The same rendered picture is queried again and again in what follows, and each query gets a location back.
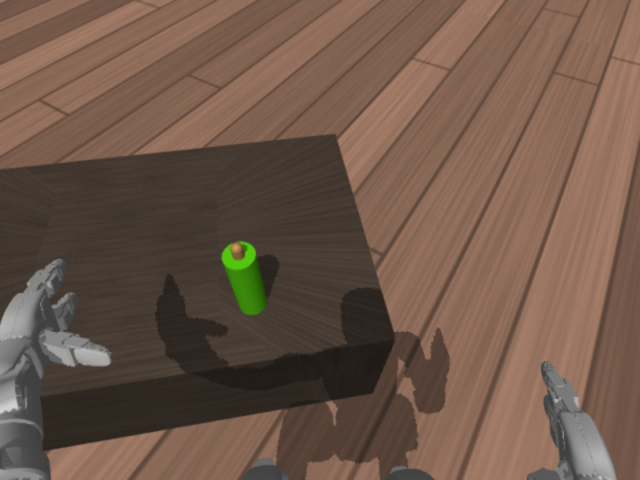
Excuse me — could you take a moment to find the bottle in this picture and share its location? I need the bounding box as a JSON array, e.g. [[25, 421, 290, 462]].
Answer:
[[222, 242, 267, 315]]

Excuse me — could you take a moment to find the left robot arm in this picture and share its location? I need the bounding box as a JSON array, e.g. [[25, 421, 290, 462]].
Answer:
[[0, 338, 51, 480]]

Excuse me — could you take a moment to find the left robot hand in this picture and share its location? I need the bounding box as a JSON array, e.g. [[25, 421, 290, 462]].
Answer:
[[0, 259, 113, 367]]

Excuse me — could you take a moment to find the right robot hand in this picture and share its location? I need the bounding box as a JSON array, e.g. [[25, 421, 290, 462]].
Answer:
[[527, 361, 617, 480]]

